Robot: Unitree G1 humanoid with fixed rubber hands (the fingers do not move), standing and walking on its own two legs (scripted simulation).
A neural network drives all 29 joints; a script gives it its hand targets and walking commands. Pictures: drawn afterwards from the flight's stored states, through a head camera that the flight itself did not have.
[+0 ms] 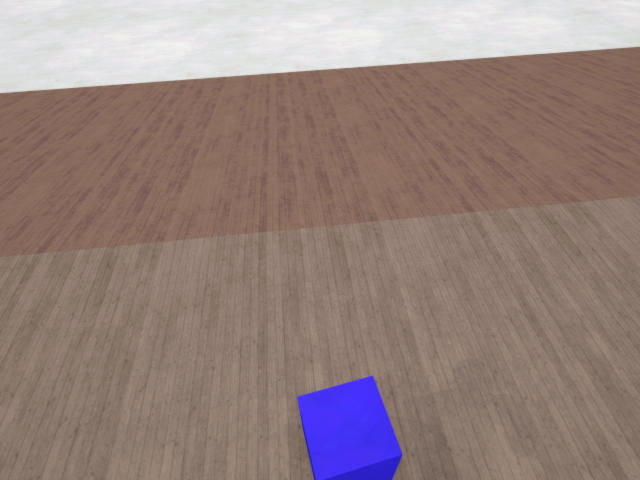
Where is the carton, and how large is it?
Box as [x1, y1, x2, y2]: [297, 376, 402, 479]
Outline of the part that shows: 372,376 297,397 314,479 391,479 402,454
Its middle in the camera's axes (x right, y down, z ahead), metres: +0.06 +0.54 +1.05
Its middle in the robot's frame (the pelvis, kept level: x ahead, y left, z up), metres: +0.39 -0.02 -0.66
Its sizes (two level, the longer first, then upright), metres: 0.210 0.200 0.250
